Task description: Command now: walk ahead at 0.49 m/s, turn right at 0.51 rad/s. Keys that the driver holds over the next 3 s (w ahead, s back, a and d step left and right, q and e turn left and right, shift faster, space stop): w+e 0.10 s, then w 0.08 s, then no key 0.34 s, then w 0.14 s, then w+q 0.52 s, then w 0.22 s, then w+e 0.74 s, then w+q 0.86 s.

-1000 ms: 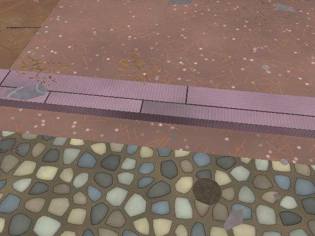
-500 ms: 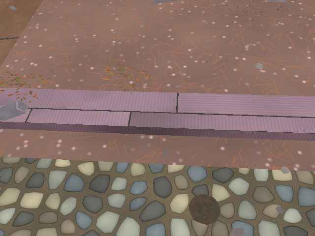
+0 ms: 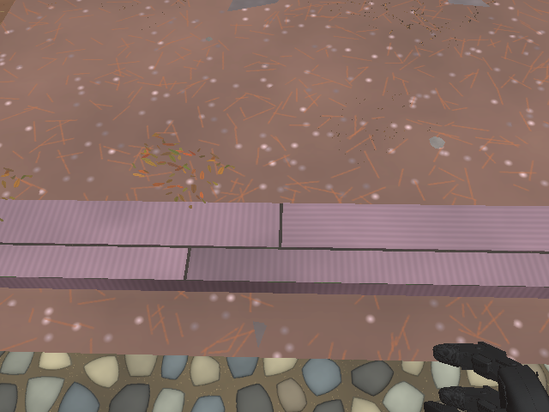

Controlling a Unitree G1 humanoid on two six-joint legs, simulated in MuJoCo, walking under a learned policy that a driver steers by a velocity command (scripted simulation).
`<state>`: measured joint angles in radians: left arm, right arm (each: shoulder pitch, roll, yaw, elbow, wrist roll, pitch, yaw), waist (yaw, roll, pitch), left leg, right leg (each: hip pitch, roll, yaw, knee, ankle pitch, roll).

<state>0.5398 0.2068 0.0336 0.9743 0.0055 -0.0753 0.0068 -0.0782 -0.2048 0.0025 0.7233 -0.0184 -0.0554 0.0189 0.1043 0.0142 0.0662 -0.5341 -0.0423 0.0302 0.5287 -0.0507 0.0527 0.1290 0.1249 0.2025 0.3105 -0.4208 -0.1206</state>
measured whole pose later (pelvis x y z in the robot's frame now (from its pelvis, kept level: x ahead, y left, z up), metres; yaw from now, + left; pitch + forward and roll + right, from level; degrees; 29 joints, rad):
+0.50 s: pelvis +0.22 -0.03 +0.01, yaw -9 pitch +0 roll +2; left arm 0.08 0.19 0.00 0.83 0.05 -0.06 -0.02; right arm 0.41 -0.20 -0.01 0.99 -0.01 -0.07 0.00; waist -0.07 -0.01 0.06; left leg -0.09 -0.01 0.13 0.49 -0.38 0.01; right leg -0.40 0.00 -0.02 0.51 -0.09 -0.07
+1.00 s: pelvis +0.33 -0.02 +0.02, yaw -1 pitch +1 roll -2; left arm 0.35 0.26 0.07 1.00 0.02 -0.07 0.01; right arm 0.23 -0.21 -0.04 0.93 -0.03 -0.02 0.04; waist 0.02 -0.03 -0.06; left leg -0.34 0.04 0.09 0.59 -0.31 0.08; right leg -0.12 -0.01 -0.17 0.31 -0.22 -0.03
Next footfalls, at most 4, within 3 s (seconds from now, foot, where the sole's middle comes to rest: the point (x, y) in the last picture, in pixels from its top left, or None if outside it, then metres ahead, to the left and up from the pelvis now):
0.02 left None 0.19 0.09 -0.76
0.48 right None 0.34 -0.14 -0.76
1.04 left None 0.40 0.07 -0.76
1.36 right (350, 305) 0.69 -0.07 -0.72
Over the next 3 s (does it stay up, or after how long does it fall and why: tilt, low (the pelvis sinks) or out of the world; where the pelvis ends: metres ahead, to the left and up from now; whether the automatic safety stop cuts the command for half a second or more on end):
stays up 1.49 -0.06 0.07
